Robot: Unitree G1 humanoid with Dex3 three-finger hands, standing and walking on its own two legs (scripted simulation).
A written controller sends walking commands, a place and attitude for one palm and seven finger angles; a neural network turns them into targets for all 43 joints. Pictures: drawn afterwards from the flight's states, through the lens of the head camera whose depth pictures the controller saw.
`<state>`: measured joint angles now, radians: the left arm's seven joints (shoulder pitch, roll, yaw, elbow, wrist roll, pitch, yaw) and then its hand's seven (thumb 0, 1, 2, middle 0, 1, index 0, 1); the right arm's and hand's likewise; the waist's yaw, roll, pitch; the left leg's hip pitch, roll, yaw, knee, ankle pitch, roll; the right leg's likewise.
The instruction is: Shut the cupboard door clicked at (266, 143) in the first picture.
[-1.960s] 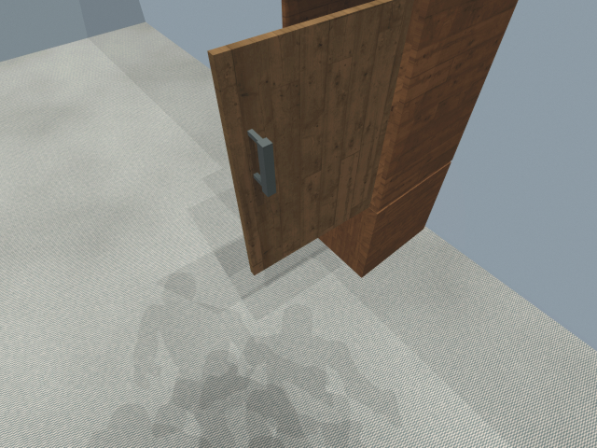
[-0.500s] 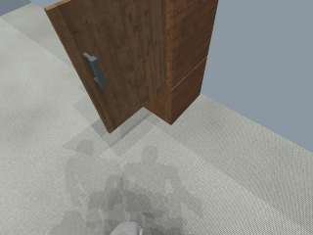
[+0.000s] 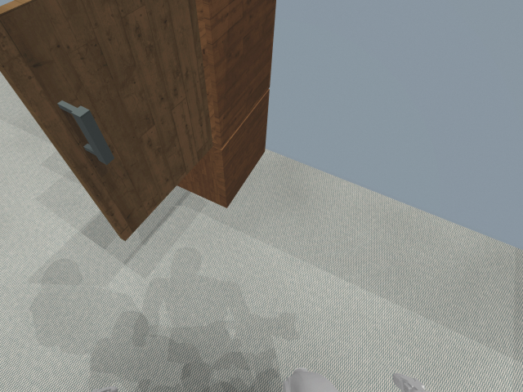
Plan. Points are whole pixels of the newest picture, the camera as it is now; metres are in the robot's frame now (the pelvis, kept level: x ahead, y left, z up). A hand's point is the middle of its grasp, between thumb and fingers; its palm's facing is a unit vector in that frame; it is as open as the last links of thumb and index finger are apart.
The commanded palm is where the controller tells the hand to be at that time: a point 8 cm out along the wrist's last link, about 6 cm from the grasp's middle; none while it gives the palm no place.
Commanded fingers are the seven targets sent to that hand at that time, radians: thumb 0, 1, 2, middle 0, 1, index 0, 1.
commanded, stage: walk to a spot facing it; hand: left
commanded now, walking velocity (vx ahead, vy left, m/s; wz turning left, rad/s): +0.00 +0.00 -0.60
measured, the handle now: (86, 133) +0.49 +0.37 +0.05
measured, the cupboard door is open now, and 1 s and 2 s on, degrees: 87 87 87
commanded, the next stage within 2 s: turn to face it in 1.72 s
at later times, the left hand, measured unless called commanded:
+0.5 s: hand (188, 355) +0.18 +0.15 -0.18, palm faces -0.34 -0.92 -0.19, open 7.4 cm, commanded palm none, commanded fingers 0.00 0.90 0.90 -0.20 -0.30 -0.20 -0.30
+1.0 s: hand (261, 315) +0.26 +0.02 -0.16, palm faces -0.62 -0.76 -0.21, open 7.4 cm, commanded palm none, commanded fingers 0.00 0.90 0.90 -0.20 -0.30 -0.20 -0.30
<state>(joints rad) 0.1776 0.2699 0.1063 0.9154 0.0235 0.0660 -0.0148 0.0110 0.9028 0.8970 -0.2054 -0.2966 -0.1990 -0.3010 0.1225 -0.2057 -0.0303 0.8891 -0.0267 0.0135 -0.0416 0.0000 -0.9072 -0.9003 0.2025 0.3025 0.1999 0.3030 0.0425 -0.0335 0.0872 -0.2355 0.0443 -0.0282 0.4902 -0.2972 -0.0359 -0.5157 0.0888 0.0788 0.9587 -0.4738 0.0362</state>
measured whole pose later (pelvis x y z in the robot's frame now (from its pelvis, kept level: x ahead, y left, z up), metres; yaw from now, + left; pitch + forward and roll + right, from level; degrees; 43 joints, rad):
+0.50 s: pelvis +0.02 +0.00 -0.01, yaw -21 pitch +2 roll -1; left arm 0.15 0.24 0.07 0.88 0.02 0.08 -0.02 0.01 0.90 0.90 -0.21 -0.30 -0.20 -0.30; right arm 0.21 -0.24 -0.04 0.88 -0.02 0.01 -0.03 0.00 -0.91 -0.90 0.20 0.30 0.20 0.30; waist -0.01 -0.03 0.08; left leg -0.34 0.06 0.06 0.62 -0.29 0.00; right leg -0.45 0.06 0.10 0.81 -0.45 0.02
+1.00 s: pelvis +0.09 -0.09 +0.00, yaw -40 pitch +1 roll +0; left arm 0.22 0.20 0.07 0.96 0.03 -0.02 -0.02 0.01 0.90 0.90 -0.21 -0.30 -0.20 -0.30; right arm 0.21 -0.24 -0.06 0.94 -0.02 0.01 0.02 0.01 -0.91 -0.90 0.20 0.30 0.20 0.30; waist -0.01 0.00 0.07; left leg -0.49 0.11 0.07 0.85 -0.35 -0.08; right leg -0.19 0.00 0.02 0.46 -0.30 -0.02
